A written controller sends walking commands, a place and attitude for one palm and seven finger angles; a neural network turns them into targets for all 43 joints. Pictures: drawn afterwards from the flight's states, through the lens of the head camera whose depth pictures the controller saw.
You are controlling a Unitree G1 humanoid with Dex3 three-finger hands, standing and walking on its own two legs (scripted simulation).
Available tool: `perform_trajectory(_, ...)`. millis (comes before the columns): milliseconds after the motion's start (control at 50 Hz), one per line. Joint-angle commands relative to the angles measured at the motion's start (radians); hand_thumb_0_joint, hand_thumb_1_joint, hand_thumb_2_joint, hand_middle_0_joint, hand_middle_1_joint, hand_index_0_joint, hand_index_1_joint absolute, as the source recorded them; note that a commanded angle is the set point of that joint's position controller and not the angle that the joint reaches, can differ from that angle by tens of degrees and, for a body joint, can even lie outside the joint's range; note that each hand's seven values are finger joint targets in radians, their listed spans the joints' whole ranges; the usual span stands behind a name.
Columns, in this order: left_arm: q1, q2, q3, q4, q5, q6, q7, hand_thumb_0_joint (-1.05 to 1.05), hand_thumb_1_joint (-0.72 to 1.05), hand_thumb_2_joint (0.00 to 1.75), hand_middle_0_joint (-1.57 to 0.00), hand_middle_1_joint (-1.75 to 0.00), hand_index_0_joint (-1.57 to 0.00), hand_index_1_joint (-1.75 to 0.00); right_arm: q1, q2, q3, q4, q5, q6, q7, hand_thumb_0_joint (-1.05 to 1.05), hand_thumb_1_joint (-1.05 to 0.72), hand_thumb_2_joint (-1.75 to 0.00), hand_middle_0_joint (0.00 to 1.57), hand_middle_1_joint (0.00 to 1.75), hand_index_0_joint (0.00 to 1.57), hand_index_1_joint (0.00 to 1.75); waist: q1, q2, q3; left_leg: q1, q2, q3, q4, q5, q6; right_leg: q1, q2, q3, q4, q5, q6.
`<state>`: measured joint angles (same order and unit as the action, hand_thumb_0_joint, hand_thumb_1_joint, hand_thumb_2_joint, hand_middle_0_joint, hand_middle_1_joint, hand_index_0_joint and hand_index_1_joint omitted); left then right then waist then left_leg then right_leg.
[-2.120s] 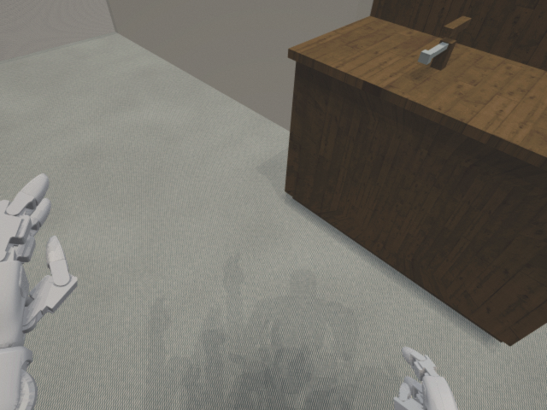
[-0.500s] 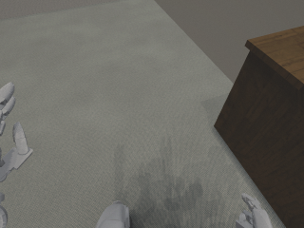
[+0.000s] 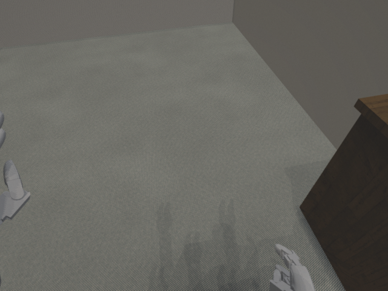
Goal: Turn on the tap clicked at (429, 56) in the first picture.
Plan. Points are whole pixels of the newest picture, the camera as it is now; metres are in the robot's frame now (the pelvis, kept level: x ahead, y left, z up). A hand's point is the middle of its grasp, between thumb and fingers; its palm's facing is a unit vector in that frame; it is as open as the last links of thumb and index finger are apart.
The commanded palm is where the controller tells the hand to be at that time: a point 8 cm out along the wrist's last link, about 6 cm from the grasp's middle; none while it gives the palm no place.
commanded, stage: turn to face it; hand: left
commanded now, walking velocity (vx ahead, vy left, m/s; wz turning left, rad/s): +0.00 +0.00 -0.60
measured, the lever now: out of the picture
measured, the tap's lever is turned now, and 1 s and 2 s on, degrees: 0 0 0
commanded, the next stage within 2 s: none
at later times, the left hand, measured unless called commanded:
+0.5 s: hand (118, 159) +0.27 +0.16 +0.18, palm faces +0.21 -0.87 -0.45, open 7.4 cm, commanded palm +0.22 +0.21 +0.19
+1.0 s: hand (213, 185) +0.25 +0.01 +0.17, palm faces -0.20 -0.84 -0.51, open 7.4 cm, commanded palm +0.21 +0.11 +0.19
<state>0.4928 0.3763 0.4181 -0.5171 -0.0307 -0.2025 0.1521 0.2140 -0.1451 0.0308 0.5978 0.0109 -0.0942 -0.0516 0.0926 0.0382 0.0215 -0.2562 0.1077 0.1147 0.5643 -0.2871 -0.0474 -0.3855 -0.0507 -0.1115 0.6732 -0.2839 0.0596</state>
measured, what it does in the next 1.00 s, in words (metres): steps on the spot, turning right: right foot, then left foot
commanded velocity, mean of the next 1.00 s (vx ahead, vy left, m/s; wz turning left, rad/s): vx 0.00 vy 0.00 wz -0.60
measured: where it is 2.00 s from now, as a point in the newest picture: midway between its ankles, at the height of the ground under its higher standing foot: outside the picture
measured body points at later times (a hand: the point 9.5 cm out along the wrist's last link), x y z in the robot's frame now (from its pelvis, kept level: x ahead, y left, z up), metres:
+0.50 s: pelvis +0.00 -0.03 +0.01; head +0.02 -0.04 +0.46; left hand +0.25 +0.21 +0.21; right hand +0.08 -0.32 -0.08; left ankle +0.01 +0.11 -0.71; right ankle +0.05 -0.10 -0.73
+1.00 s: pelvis -0.08 -0.04 -0.01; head -0.04 -0.09 +0.44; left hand +0.25 +0.06 +0.20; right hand -0.06 -0.31 -0.12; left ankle -0.01 +0.11 -0.70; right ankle -0.11 -0.12 -0.73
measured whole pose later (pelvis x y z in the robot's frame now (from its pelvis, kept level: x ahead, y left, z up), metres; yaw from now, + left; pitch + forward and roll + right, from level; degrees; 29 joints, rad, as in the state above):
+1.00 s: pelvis -0.08 -0.04 -0.01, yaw -33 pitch +0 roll -1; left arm 0.42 0.39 0.35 -0.54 -0.02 -0.17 0.12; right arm 0.18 -0.20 0.01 0.54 0.02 -0.01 0.01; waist -0.03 0.07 0.14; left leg -0.39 0.22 0.13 0.92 -0.47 -0.09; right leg -0.32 0.02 -0.11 0.60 -0.29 -0.06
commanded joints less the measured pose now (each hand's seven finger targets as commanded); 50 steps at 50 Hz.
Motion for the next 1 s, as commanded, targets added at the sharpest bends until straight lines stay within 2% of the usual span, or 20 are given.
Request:
perform_trajectory(0,-0.342,0.138,-0.040,-0.051,0.041,-0.018,0.005,0.00,0.90,0.90,-0.20,-0.30,-0.20,-0.30,-0.063,-0.135,-0.063,-0.127,0.000,-0.058,-0.023,0.00,-0.90,-0.90,0.20,0.30,0.20,0.30,-0.093,-0.253,-0.093,-0.146,0.011,0.056,0.328,-0.122,0.026,0.194,-0.177,0.320,-0.288,0.458,-0.101)
perform_trajectory(20,-0.384,0.163,-0.033,-0.062,0.038,-0.010,0.007,0.00,0.90,0.90,-0.20,-0.30,-0.20,-0.30,-0.109,-0.141,-0.055,-0.144,-0.007,-0.067,-0.024,0.00,-0.90,-0.90,0.20,0.30,0.20,0.30,-0.075,-0.354,-0.082,-0.291,-0.073,-0.022,0.507,-0.356,-0.002,0.216,-0.318,0.545,-0.330,0.658,-0.189)
perform_trajectory(60,-0.448,0.163,-0.048,-0.126,0.030,-0.017,0.008,0.00,0.90,0.90,-0.20,-0.30,-0.20,-0.30,-0.103,-0.175,-0.078,-0.124,-0.007,-0.055,-0.013,0.00,-0.90,-0.90,0.20,0.30,0.20,0.30,-0.085,-0.319,-0.113,-0.264,-0.041,-0.122,0.647,-0.262,-0.012,0.173,-0.310,0.559,-0.372,0.423,-0.159)
perform_trajectory(100,-0.279,0.203,0.033,-0.199,0.014,-0.051,0.017,0.00,0.90,0.90,-0.20,-0.30,-0.20,-0.30,-0.126,-0.151,-0.065,-0.123,-0.010,-0.034,-0.011,0.00,-0.90,-0.90,0.20,0.30,0.20,0.30,-0.075,-0.151,-0.123,-0.298,-0.035,-0.133,0.692,-0.145,-0.022,0.215,-0.248,0.440,-0.310,0.438,-0.206)
perform_trajectory(160,-0.069,0.238,0.132,-0.268,-0.007,-0.087,0.017,0.00,0.90,0.90,-0.20,-0.30,-0.20,-0.30,-0.130,-0.147,-0.067,-0.137,-0.012,0.004,0.014,0.00,-0.90,-0.90,0.20,0.30,0.20,0.30,-0.073,-0.072,-0.213,-0.316,-0.041,-0.119,0.588,-0.104,-0.029,0.318,-0.203,0.335,-0.280,0.456,-0.198)
perform_trajectory(260,0.098,0.203,0.171,-0.213,-0.038,-0.104,0.011,0.00,0.90,0.90,-0.20,-0.30,-0.20,-0.30,-0.118,-0.149,-0.082,-0.177,-0.009,0.028,0.028,0.00,-0.90,-0.90,0.20,0.30,0.20,0.30,-0.072,-0.081,-0.239,-0.285,-0.044,-0.107,0.376,-0.125,-0.034,0.332,-0.192,0.424,-0.301,0.489,-0.216)
perform_trajectory(480,-0.107,0.164,0.035,-0.218,-0.009,-0.048,0.010,0.00,0.90,0.90,-0.20,-0.30,-0.20,-0.30,-0.083,-0.193,-0.080,-0.209,0.008,0.081,0.019,0.00,-0.90,-0.90,0.20,0.30,0.20,0.30,-0.072,-0.145,-0.193,-0.001,-0.061,-0.095,0.002,-0.118,0.015,0.116,-0.133,0.526,-0.364,0.120,-0.182)
perform_trajectory(520,-0.140,0.169,0.024,-0.261,-0.005,-0.057,0.004,0.00,0.90,0.90,-0.20,-0.30,-0.20,-0.30,-0.068,-0.194,-0.078,-0.207,-0.003,0.078,0.018,0.00,-0.90,-0.90,0.20,0.30,0.20,0.30,-0.081,-0.074,-0.164,0.157,-0.021,-0.100,-0.163,-0.082,0.046,-0.035,-0.069,0.489,-0.316,-0.013,-0.128)
perform_trajectory(560,-0.172,0.209,0.070,-0.321,0.007,-0.076,0.000,0.00,0.90,0.90,-0.20,-0.30,-0.20,-0.30,-0.090,-0.218,-0.086,-0.217,-0.018,0.069,0.007,0.00,-0.90,-0.90,0.20,0.30,0.20,0.30,-0.062,0.201,-0.098,0.190,0.257,-0.337,-0.305,-0.045,0.155,-0.221,0.106,0.291,0.023,-0.157,-0.053)
perform_trajectory(580,-0.172,0.212,0.072,-0.311,0.027,-0.074,0.003,0.00,0.90,0.90,-0.20,-0.30,-0.20,-0.30,-0.091,-0.178,-0.080,-0.216,-0.012,0.058,0.008,0.00,-0.90,-0.90,0.20,0.30,0.20,0.30,-0.053,0.244,-0.104,0.107,0.347,-0.344,-0.320,0.048,0.204,-0.197,0.107,0.181,0.304,-0.196,-0.028)
perform_trajectory(620,-0.158,0.186,0.071,-0.279,0.034,-0.072,0.000,0.00,0.90,0.90,-0.20,-0.30,-0.20,-0.30,-0.094,-0.162,-0.079,-0.205,-0.015,0.045,0.022,0.00,-0.90,-0.90,0.20,0.30,0.20,0.30,-0.057,0.218,-0.051,-0.060,0.332,-0.244,-0.319,0.036,0.204,-0.145,0.055,0.160,0.533,-0.159,-0.018)
perform_trajectory(660,-0.200,0.143,0.026,-0.288,0.023,-0.058,-0.009,0.00,0.90,0.90,-0.20,-0.30,-0.20,-0.30,-0.080,-0.174,-0.084,-0.188,-0.004,0.038,0.038,0.00,-0.90,-0.90,0.20,0.30,0.20,0.30,-0.066,0.197,-0.027,0.026,0.291,-0.083,-0.259,0.210,0.163,-0.186,0.024,0.106,0.428,-0.137,-0.004)
perform_trajectory(760,-0.159,0.101,-0.018,-0.136,0.023,-0.027,-0.011,0.00,0.90,0.90,-0.20,-0.30,-0.20,-0.30,-0.026,-0.197,-0.090,-0.174,0.001,0.025,0.048,0.00,-0.90,-0.90,0.20,0.30,0.20,0.30,-0.107,0.177,-0.021,0.102,0.267,-0.008,-0.187,0.480,0.096,-0.073,0.059,-0.018,0.130,-0.114,0.007)
perform_trajectory(860,-0.111,0.152,0.037,-0.172,0.009,-0.027,-0.013,0.00,0.90,0.90,-0.20,-0.30,-0.20,-0.30,-0.030,-0.198,-0.091,-0.195,0.002,0.014,0.053,0.00,-0.90,-0.90,0.20,0.30,0.20,0.30,-0.092,0.207,-0.114,0.136,0.245,0.068,-0.022,0.509,0.054,0.113,0.082,-0.061,-0.163,0.012,-0.011)
perform_trajectory(880,-0.110,0.156,0.040,-0.222,0.007,-0.033,-0.013,0.00,0.90,0.90,-0.20,-0.30,-0.20,-0.30,-0.029,-0.193,-0.087,-0.202,0.008,0.014,0.060,0.00,-0.90,-0.90,0.20,0.30,0.20,0.30,-0.090,0.170,-0.151,0.109,0.223,0.073,0.073,0.503,0.040,0.207,0.067,-0.042,-0.250,0.115,-0.024)
perform_trajectory(900,-0.097,0.197,0.068,-0.251,0.012,-0.040,-0.007,0.00,0.90,0.90,-0.20,-0.30,-0.20,-0.30,-0.032,-0.180,-0.084,-0.209,0.016,0.016,0.065,0.00,-0.90,-0.90,0.20,0.30,0.20,0.30,-0.088,0.049,-0.201,0.011,0.169,0.104,0.225,0.372,0.016,0.343,-0.026,0.056,-0.272,0.350,-0.067)
perform_trajectory(920,-0.069,0.260,0.122,-0.278,0.011,-0.053,0.007,0.00,0.90,0.90,-0.20,-0.30,-0.20,-0.30,-0.060,-0.142,-0.070,-0.232,0.016,0.019,0.058,0.00,-0.90,-0.90,0.20,0.30,0.20,0.30,-0.071,-0.189,-0.237,-0.231,0.052,0.103,0.430,-0.083,-0.019,0.518,-0.194,0.309,-0.216,0.875,-0.161)
perform_trajectory(940,-0.031,0.293,0.179,-0.288,-0.007,-0.058,0.021,0.00,0.90,0.90,-0.20,-0.30,-0.20,-0.30,-0.087,-0.141,-0.057,-0.235,0.013,0.024,0.052,0.00,-0.90,-0.90,0.20,0.30,0.20,0.30,-0.059,-0.266,-0.265,-0.396,-0.015,-0.004,0.590,-0.358,-0.041,0.558,-0.283,0.430,-0.180,1.149,-0.219)
perform_trajectory(960,0.017,0.302,0.198,-0.295,-0.022,-0.042,0.020,0.00,0.90,0.90,-0.20,-0.30,-0.20,-0.30,-0.104,-0.158,-0.077,-0.228,0.027,0.034,0.051,0.00,-0.90,-0.90,0.20,0.30,0.20,0.30,-0.057,-0.267,-0.300,-0.394,0.007,-0.108,0.654,-0.333,-0.038,0.531,-0.287,0.457,-0.174,1.081,-0.198)
perform_trajectory(980,0.080,0.306,0.220,-0.323,-0.032,-0.047,0.020,0.00,0.90,0.90,-0.20,-0.30,-0.20,-0.30,-0.090,-0.140,-0.073,-0.232,0.023,0.046,0.048,0.00,-0.90,-0.90,0.20,0.30,0.20,0.30,-0.068,-0.199,-0.275,-0.422,0.025,-0.141,0.682,-0.272,-0.037,0.534,-0.285,0.431,-0.173,0.938,-0.229)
